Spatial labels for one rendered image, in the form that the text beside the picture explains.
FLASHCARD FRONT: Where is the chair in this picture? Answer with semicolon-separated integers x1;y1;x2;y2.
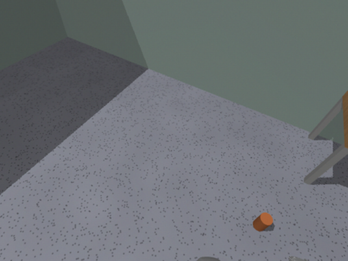
304;91;348;185

